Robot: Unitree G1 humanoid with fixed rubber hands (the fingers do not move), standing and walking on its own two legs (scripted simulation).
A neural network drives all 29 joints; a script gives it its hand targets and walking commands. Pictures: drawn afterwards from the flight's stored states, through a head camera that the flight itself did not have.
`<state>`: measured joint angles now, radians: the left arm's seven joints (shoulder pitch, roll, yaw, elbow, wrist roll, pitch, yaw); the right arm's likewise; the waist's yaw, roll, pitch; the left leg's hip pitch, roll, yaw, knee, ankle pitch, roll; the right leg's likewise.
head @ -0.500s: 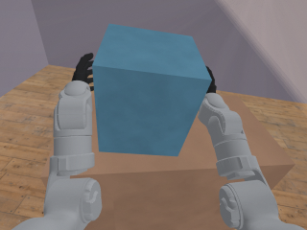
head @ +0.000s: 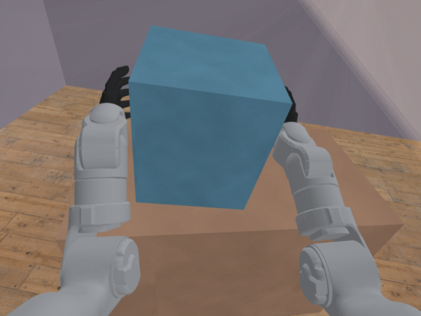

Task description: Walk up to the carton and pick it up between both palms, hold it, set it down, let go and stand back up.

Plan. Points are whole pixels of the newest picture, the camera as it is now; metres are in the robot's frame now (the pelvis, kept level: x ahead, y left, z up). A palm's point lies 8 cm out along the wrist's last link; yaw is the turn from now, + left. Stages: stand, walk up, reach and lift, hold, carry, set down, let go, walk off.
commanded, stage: hold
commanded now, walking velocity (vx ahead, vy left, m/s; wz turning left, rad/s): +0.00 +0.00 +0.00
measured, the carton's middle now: (200, 123) +0.39 +0.02 +0.22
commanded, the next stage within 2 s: none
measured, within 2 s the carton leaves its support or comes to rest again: neither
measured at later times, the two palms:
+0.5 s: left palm (111, 113) +0.36 +0.17 +0.25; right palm (284, 129) +0.36 -0.14 +0.24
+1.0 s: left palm (113, 114) +0.37 +0.17 +0.25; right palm (282, 130) +0.37 -0.14 +0.23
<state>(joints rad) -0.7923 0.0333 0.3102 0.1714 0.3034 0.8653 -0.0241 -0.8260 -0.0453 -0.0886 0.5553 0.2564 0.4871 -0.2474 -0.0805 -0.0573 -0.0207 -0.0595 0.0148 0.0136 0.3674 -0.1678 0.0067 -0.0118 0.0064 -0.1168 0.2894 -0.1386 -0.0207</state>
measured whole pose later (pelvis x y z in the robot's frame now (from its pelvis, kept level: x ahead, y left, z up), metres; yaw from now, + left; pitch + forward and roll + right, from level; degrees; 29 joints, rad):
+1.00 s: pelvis +0.00 +0.00 +0.00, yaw +0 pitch -9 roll -1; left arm -0.76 0.03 0.31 0.15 0.30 0.86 -0.03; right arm -0.79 -0.05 -0.06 0.53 0.27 0.49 -0.26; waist -0.09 -0.06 -0.01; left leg -0.05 0.01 0.01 0.37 -0.18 0.01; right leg 0.01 0.01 -0.12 0.29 -0.14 -0.02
